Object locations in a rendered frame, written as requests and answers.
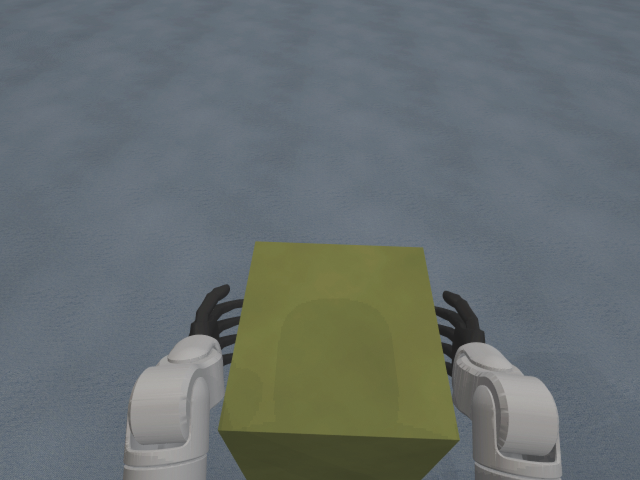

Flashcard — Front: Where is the robot left forearm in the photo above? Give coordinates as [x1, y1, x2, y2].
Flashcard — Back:
[123, 335, 225, 480]

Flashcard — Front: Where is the carton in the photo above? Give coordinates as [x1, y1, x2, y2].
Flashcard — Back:
[218, 241, 460, 480]

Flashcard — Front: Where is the robot right hand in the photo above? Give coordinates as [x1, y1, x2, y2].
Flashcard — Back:
[434, 291, 486, 377]

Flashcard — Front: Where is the robot left hand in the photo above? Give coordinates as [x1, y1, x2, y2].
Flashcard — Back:
[188, 284, 244, 366]

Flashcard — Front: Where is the robot right forearm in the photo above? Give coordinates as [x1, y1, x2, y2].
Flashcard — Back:
[452, 342, 562, 480]

